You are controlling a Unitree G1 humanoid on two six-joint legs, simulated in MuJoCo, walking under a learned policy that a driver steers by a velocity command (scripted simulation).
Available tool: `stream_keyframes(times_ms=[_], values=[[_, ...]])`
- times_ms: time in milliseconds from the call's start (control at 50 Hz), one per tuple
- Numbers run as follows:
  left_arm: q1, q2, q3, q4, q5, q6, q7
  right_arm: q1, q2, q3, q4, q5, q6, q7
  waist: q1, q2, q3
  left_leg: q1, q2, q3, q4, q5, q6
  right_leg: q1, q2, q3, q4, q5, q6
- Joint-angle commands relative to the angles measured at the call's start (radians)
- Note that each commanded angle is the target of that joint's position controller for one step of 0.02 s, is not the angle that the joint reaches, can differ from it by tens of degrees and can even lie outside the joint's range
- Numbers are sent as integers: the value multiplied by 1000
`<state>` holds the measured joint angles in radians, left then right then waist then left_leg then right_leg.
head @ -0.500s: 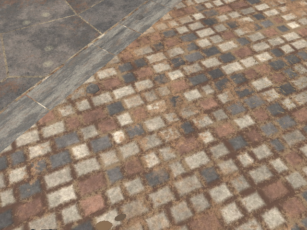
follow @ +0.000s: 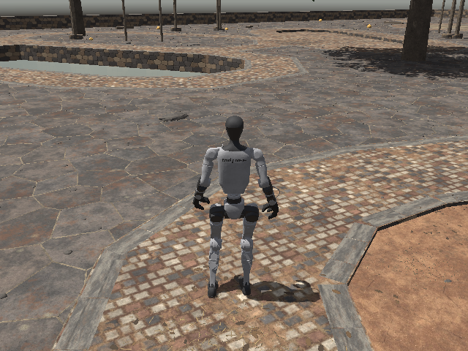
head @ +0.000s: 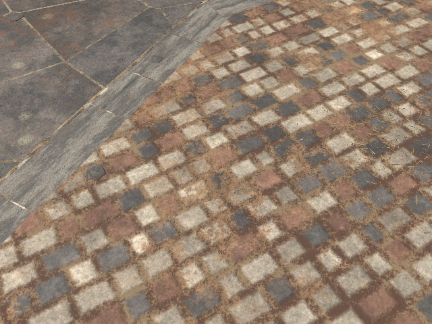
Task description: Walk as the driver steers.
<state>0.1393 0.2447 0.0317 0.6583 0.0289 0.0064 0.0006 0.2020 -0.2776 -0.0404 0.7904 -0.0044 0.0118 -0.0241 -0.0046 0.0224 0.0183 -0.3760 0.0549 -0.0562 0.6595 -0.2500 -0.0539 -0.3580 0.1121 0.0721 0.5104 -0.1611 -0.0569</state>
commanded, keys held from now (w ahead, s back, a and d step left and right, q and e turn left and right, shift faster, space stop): q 0.52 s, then e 0.22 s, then w+e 0.26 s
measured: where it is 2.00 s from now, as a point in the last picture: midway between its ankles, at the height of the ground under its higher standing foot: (243, 318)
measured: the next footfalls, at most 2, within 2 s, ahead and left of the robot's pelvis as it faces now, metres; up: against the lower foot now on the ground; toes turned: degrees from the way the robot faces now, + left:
left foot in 0.02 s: +0.07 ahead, +0.15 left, +0.00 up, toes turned +0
left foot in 0.54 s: +0.02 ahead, +0.17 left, +0.00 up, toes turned +19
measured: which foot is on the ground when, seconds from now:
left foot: up 0.00-0.00, down 0.02-0.26, up 0.28-0.52, down 0.54-1.00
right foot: down 0.00-0.54, up 0.56-1.00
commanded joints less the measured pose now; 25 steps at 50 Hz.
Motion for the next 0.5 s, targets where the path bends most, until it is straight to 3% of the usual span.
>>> stream_keyframes(times_ms=[20, 40, 60, 100, 140, 200, 240, 260, 280, 300, 320, 340, 360, 420, 460, 500], values=[[41, 129, 27, -19, -3, -16, 2, -28, -129, -24, -85, -13, -23, 6, 15, -90, -48, 155, 26, -30, -191, 160, 56, 7, -212, 182, -126, -194, -55], [93, 143, 34, -19, 7, -20, 7, -48, -206, -39, -102, -12, -22, 2, 72, 32, -43, 142, 98, -117, -193, 297, 99, 4, -140, 115, -52, -219, -14], [69, 128, 35, -25, 8, -22, 13, -47, -213, -51, -83, 4, -18, 5, 70, 146, -34, 55, 105, -171, -245, 161, 149, 52, -68, -10, -3, -165, 30], [-9, 124, 42, -40, -3, -12, 27, -54, -158, -40, -93, -2, -20, 8, 40, 173, -16, -17, 122, -252, -307, 65, 160, 115, -67, -44, 53, -97, 46], [-4, 114, 48, -44, -5, 2, 31, -48, -171, -47, -107, 4, -22, 5, 30, 180, -20, -4, 110, -269, -289, 85, 155, 119, -71, -47, 57, -89, 36], [2, 102, 59, -48, -10, -1, 24, -26, -169, -54, -127, 15, -13, -4, 17, 120, -53, -2, 73, -262, -225, 111, 147, 148, -95, -47, 37, -62, 17], [21, 117, 71, -45, -12, -3, 20, -28, -154, -54, -149, 19, -5, -8, 14, 33, -65, -43, 21, -215, -143, 91, 118, 184, -149, -9, -17, -43, -9], [38, 133, 78, -42, -11, -2, 20, -26, -139, -52, -161, 21, -1, -9, 13, -40, -69, -86, -20, -162, -68, 51, 91, 211, -206, 50, -69, -27, -43], [65, 158, 86, -36, -10, -2, 21, -15, -123, -49, -169, 21, 4, -7, 14, -134, -79, -136, -66, -93, 44, -11, 60, 247, -316, 163, -137, 23, -107], [49, 172, 87, -40, -9, -6, 25, 1, -116, -51, -175, 18, 7, -3, 3, -233, -93, -173, -78, -19, 198, -199, 37, 262, -447, 273, -175, 133, -188], [59, 160, 81, -49, -6, -14, 32, -20, -146, -63, -183, 15, 10, 3, 25, -217, -98, -222, -45, -18, 398, -348, 18, 266, -528, 325, -189, 266, -255], [47, 157, 77, -54, -6, -20, 39, -23, -160, -74, -182, 21, 17, 7, 17, -140, -94, -243, -28, -33, 518, -364, 8, 256, -537, 296, -184, 328, -267], [6, 164, 79, -56, -14, -23, 41, -13, -138, -71, -178, 26, 26, 9, -4, -100, -78, -245, 0, -39, 502, -323, 3, 243, -497, 215, -181, 306, -230], [-39, 197, 90, -46, -21, -10, 43, -38, -81, -47, -190, 26, 36, 21, 6, -138, -70, -126, 11, 42, 306, -212, -5, 191, -388, 9, -168, 319, -157], [-25, 207, 96, -37, -27, 2, 39, -45, -89, -48, -208, 31, 35, 37, 18, -176, -104, -38, -9, 84, 170, -172, 3, 207, -384, -45, -143, 348, -149], [-17, 216, 98, -26, -46, 9, 35, -3, -105, -58, -205, 30, 39, 48, -4, -173, -128, 51, -38, 128, -6, -57, 28, 219, -397, -71, -87, 313, -124]])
